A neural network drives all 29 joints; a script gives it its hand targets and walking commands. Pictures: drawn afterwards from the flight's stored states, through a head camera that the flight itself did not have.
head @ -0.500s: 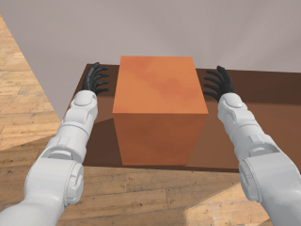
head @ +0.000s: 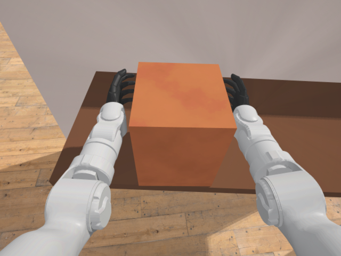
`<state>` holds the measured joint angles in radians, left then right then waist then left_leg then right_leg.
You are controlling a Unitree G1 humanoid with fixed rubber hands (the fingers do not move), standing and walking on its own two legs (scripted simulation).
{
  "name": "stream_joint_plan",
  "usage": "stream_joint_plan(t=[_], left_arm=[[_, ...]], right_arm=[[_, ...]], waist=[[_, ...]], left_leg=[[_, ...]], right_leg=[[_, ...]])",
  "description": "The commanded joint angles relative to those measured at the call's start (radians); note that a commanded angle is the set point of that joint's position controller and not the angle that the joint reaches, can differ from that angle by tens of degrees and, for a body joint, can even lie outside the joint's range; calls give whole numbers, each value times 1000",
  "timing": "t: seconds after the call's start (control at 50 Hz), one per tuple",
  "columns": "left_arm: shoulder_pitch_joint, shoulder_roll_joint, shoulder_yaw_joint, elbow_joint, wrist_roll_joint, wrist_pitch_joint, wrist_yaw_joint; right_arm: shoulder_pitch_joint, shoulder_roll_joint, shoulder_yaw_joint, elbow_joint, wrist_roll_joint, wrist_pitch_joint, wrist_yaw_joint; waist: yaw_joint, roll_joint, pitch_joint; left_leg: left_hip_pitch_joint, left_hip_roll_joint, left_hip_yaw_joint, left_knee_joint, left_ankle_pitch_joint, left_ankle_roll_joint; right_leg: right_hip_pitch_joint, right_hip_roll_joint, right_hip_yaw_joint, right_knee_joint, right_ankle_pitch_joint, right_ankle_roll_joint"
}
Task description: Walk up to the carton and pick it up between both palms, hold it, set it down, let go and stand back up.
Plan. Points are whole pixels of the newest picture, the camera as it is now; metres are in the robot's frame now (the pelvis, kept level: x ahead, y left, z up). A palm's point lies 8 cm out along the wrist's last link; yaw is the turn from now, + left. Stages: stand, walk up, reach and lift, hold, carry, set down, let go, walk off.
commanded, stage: reach and lift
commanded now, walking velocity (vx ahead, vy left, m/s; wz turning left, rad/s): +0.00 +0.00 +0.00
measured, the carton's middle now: (176, 127) +0.43 +0.02 +0.06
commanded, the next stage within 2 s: none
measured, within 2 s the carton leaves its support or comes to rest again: leaves its support in 1.84 s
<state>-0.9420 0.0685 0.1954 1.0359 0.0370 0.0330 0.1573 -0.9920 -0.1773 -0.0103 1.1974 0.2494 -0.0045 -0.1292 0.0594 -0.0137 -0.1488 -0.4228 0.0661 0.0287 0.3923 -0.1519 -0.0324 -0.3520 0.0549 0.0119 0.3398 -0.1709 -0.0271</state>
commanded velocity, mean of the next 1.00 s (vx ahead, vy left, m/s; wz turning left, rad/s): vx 0.00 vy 0.00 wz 0.00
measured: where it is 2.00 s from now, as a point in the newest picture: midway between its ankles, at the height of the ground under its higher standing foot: outside the picture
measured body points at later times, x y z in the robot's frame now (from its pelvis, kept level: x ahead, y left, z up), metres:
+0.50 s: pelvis +0.00 +0.00 +0.00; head +0.03 +0.01 +0.45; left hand +0.44 +0.17 +0.13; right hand +0.46 -0.13 +0.12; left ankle +0.01 +0.14 -0.74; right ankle -0.01 -0.10 -0.74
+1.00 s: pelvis +0.01 +0.01 +0.01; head +0.02 +0.02 +0.46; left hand +0.42 +0.18 +0.13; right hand +0.43 -0.12 +0.12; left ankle +0.01 +0.14 -0.74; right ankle -0.01 -0.10 -0.74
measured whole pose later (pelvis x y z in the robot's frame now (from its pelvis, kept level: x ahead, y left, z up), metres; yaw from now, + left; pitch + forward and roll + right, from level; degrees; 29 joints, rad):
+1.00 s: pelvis +0.01 +0.01 +0.01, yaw +1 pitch -1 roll +0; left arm -0.73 -0.11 0.47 0.61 0.41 0.20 0.01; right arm -0.78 0.06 -0.47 0.91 -0.28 -0.07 -0.01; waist 0.02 -0.04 0.02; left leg -0.11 0.04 0.05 0.29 -0.15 -0.02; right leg -0.06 0.02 0.00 0.27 -0.19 -0.01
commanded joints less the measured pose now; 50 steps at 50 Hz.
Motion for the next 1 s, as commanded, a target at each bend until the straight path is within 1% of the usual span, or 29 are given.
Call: stream_joint_plan(t=[0.0,0.08,0.12,0.14,0.16,0.18,0.22,0.24,0.26,0.34,0.36,0.38,0.4,0.42,0.46,0.5,0.54,0.56,0.6,0.62,0.64,0.68,0.76,0.78,0.82,0.84,0.92,0.94,0.98], left_arm=[[-369,28,6,-132,36,-1,-1],[-348,-12,2,-198,40,15,3],[-369,-1,10,-202,48,17,1],[-382,-1,6,-215,47,9,3],[-360,-14,7,-198,46,7,4],[-376,-16,0,-181,51,9,4],[-398,-23,1,-192,47,0,11],[-363,-19,12,-145,52,1,7],[-384,-27,12,-174,56,-7,7],[-368,-26,43,-152,83,-14,5],[-384,-27,46,-169,86,-19,2],[-369,-32,56,-161,94,-23,-2],[-368,-43,50,-163,85,-27,-6],[-374,-44,68,-160,95,-31,-12],[-378,-50,70,-165,113,-26,-12],[-360,-87,85,-191,126,-34,-25],[-360,-120,116,-218,175,-29,-39],[-347,-166,120,-224,205,-18,-54],[-335,-307,153,-245,286,4,-109],[-343,-436,138,-240,321,17,-151],[-309,-531,112,-230,338,32,-185],[-242,-570,102,-239,354,64,-219],[-218,-551,98,-312,371,118,-243],[-208,-572,79,-349,367,126,-242],[-202,-565,71,-360,362,145,-246],[-199,-574,65,-383,360,148,-241],[-189,-582,18,-422,354,169,-237],[-198,-591,11,-427,343,169,-237],[-174,-596,14,-413,359,181,-239]], right_arm=[[-393,-92,-39,-98,-28,-11,1],[-376,-54,-33,-131,-30,-14,-4],[-390,-48,-30,-145,-30,-10,-2],[-401,-40,-40,-158,-37,-14,-3],[-403,-43,-36,-166,-36,-17,-3],[-409,-42,-47,-150,-49,-13,0],[-418,-38,-60,-165,-53,-16,3],[-383,-22,-51,-131,-59,-8,2],[-402,-19,-65,-152,-66,-12,2],[-387,9,-63,-134,-82,-14,2],[-399,9,-70,-163,-89,-22,0],[-397,36,-65,-164,-89,-22,2],[-385,41,-73,-160,-101,-22,4],[-380,54,-80,-149,-111,-23,6],[-387,40,-91,-156,-126,-33,10],[-379,99,-101,-197,-152,-41,21],[-379,135,-146,-197,-195,-42,37],[-365,177,-169,-193,-235,-44,52],[-363,338,-210,-220,-329,-54,107],[-382,497,-207,-250,-392,-57,147],[-371,576,-207,-278,-439,-66,184],[-315,614,-242,-289,-505,-70,224],[-296,635,-227,-321,-519,-79,236],[-276,637,-227,-329,-526,-86,237],[-285,632,-223,-354,-538,-89,240],[-287,626,-237,-357,-540,-97,243],[-238,638,-230,-320,-544,-103,244],[-243,632,-243,-319,-548,-107,242],[-222,635,-241,-301,-551,-106,242]], waist=[[-11,24,-379],[-10,21,-410],[-7,8,-403],[-5,27,-430],[0,20,-401],[-14,26,-410],[-9,39,-408],[-9,15,-365],[-9,20,-389],[0,6,-367],[0,5,-405],[13,-2,-407],[-4,-11,-400],[-4,-24,-376],[-4,5,-397],[1,-18,-402],[3,-3,-367],[-10,17,-364],[-1,14,-341],[-4,7,-326],[-11,10,-336],[-15,3,-294],[-13,-5,-177],[-24,10,-163],[-23,-15,-164],[-20,-2,-163],[-34,15,-150],[-49,17,-158],[-43,26,-134]], left_leg=[[348,-41,29,35,301,-24],[418,-40,27,58,391,-34],[388,-41,34,46,352,-22],[371,-42,34,46,337,-21],[365,-42,34,42,345,-18],[377,-39,32,29,313,-22],[381,-42,39,33,309,-23],[382,-40,35,32,287,-16],[372,-40,38,29,284,-15],[347,-42,47,25,310,-5],[343,-42,53,24,316,0],[331,-47,59,19,300,5],[336,-44,47,10,301,6],[328,-44,49,7,303,4],[356,-45,56,12,335,-2],[357,-48,61,11,326,3],[368,-51,67,-9,328,2],[394,-48,70,-15,339,-4],[429,-53,79,-43,327,-3],[414,-60,86,-54,310,4],[425,-65,90,-67,310,4],[442,-66,90,-81,319,3],[412,-71,111,-104,273,21],[422,-67,103,-97,302,14],[439,-67,112,-94,281,16],[453,-64,114,-90,285,11],[498,-56,111,-75,332,4],[501,-59,106,-74,316,1],[516,-57,108,-69,348,3]], right_leg=[[76,5,-16,-36,234,45],[67,13,-26,-39,297,45],[91,8,-21,-43,274,48],[99,5,-16,-37,271,46],[101,3,-18,-34,279,44],[91,6,-21,-44,237,43],[74,5,-24,-51,215,41],[68,-3,-17,-55,210,44],[72,-1,-15,-57,209,45],[115,-3,-14,-47,249,47],[131,-9,-7,-43,275,53],[144,-10,-6,-40,281,58],[159,-11,-9,-44,285,56],[160,-11,-8,-42,301,56],[154,-5,-17,-43,308,56],[183,-5,-13,-50,314,59],[197,-7,-18,-57,314,58],[207,-7,-28,-62,323,57],[238,-5,-43,-81,315,60],[285,-7,-51,-83,338,64],[340,-11,-57,-74,378,68],[395,-13,-63,-64,414,69],[415,-23,-73,-55,386,90],[405,-17,-78,-52,396,92],[381,-19,-88,-59,344,94],[363,-17,-97,-55,335,93],[327,-14,-107,-59,315,85],[314,-15,-109,-64,296,82],[308,-16,-111,-63,322,86]])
